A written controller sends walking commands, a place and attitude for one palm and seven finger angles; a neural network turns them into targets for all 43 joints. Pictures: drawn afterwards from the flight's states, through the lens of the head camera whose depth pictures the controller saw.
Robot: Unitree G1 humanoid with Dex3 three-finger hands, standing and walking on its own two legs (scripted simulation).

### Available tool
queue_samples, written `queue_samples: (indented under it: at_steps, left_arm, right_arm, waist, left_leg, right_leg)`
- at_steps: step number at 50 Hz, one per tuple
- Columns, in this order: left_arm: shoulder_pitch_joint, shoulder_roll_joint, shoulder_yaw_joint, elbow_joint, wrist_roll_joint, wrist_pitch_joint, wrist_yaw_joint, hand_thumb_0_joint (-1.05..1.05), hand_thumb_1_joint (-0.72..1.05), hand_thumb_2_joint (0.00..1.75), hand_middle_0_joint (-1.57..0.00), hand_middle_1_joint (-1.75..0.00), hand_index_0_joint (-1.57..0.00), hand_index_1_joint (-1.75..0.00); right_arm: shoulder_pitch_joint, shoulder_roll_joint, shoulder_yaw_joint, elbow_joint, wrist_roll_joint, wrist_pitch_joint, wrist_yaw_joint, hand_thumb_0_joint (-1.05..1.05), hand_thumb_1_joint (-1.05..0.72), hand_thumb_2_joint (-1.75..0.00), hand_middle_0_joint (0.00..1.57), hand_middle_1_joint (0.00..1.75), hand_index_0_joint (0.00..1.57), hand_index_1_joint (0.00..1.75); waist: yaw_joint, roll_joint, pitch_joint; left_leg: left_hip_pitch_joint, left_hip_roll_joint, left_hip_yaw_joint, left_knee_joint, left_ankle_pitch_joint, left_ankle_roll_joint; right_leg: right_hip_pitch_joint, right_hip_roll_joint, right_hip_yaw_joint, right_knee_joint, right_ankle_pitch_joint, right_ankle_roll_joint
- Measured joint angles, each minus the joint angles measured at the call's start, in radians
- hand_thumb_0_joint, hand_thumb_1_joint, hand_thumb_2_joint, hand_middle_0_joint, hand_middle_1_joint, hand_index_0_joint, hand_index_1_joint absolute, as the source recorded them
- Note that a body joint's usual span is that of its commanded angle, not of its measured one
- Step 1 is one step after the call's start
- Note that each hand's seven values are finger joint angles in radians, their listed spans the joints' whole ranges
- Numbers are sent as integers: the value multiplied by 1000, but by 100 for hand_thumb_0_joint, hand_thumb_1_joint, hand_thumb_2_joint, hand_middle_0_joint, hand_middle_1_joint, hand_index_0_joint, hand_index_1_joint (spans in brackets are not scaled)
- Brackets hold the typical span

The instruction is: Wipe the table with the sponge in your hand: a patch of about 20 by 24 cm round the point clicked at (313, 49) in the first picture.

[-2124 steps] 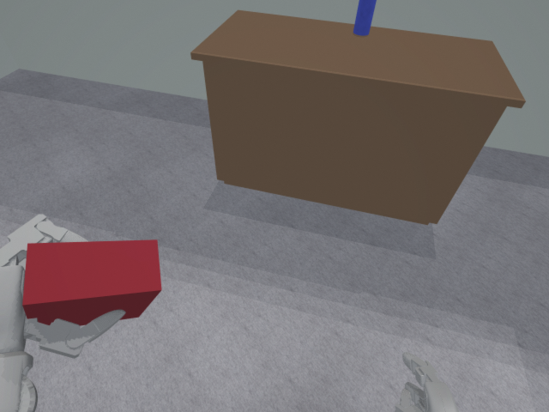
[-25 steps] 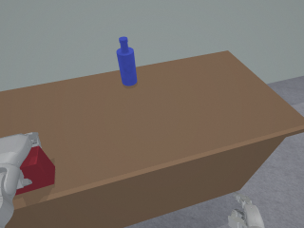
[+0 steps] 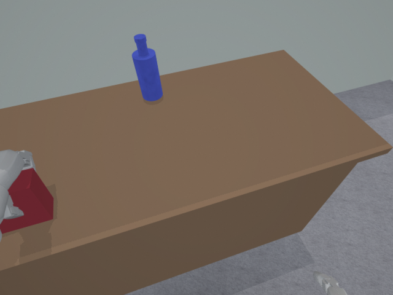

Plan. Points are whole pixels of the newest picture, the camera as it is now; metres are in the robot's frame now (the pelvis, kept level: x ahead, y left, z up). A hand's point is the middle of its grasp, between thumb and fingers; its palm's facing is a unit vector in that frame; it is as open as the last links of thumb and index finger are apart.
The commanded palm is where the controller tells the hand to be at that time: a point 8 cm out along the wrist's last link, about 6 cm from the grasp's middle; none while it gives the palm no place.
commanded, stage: wipe forward along the first lane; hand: left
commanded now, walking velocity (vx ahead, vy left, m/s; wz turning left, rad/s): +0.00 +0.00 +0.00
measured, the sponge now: (12, 208) +0.24 +0.43 +0.02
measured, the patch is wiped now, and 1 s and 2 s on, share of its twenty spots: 0.00 0.00 0.05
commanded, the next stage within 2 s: slide across to the middle lane in 1.12 s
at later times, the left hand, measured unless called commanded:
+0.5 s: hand (13, 169) +0.31 +0.44 +0.07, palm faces -0.16 +0.01 -0.99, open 9.7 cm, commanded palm +0.31 +0.42 +0.10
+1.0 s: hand (14, 148) +0.36 +0.47 +0.07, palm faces -0.19 +0.01 -0.98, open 9.7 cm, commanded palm +0.36 +0.45 +0.10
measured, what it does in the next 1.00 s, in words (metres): stands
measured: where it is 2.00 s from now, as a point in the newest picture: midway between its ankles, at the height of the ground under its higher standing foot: outside the picture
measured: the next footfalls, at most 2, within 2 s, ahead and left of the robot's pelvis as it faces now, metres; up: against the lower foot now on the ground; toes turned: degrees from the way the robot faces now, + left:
none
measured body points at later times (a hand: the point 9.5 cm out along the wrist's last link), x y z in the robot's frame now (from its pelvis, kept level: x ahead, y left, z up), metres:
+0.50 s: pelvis -0.01 +0.00 -0.01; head +0.03 -0.01 +0.43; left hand +0.31 +0.43 +0.13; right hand +0.08 -0.27 -0.14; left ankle +0.03 +0.10 -0.73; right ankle +0.01 -0.10 -0.73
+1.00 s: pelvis +0.00 +0.03 -0.02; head +0.07 +0.03 +0.43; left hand +0.37 +0.47 +0.13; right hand +0.05 -0.26 -0.14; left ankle +0.03 +0.10 -0.73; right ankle +0.01 -0.10 -0.73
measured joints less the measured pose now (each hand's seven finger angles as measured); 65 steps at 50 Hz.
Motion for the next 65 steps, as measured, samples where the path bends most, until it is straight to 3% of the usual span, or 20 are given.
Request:
queue_samples:
  at_steps: [7,17,26,38,53,65]
  left_arm:
    - [-78,47,21,126,14,-56,-6,0,-54,107,-83,-137,-84,-137]
    - [-151,83,40,241,30,-103,37,0,-54,107,-83,-137,-84,-138]
    - [-249,100,14,341,51,-98,56,0,-55,108,-83,-136,-85,-137]
    - [-381,163,7,458,97,-101,34,0,-55,108,-82,-138,-83,-139]
    - [-418,198,29,480,107,-145,22,0,-55,109,-82,-138,-83,-139]
    - [-507,229,-9,515,142,-120,1,0,-55,109,-82,-138,-83,-140]
  right_arm:
    - [40,-20,-12,-3,5,11,1,1,-90,-89,21,30,21,30]
    - [86,-23,-25,0,13,23,14,1,-90,-89,20,30,21,30]
    - [95,-10,-12,-4,21,28,24,1,-90,-89,20,30,21,30]
    - [102,-5,9,-29,23,37,22,1,-90,-89,21,30,21,30]
    - [141,-13,-5,-12,15,75,37,1,-90,-89,21,30,21,30]
    - [132,-1,0,-26,11,86,41,1,-90,-89,21,30,21,30]
  waist:
    - [-22,1,-8]
    - [-40,2,-29]
    - [-50,-3,-46]
    - [-80,-24,-50]
    - [-78,-32,-60]
    - [-89,-43,-57]
  left_leg:
    - [-59,8,4,39,-11,-2]
    - [-132,13,10,89,-24,-1]
    - [-175,9,8,116,-28,6]
    - [-221,11,13,139,-35,13]
    - [-245,5,31,148,-60,36]
    - [-255,-2,31,137,-65,46]
  right_leg:
    - [-62,8,2,41,-8,-4]
    - [-136,14,6,88,-18,-2]
    - [-175,10,2,110,-20,4]
    - [-214,13,7,115,-18,13]
    - [-231,7,25,103,-29,31]
    - [-233,0,26,77,-30,31]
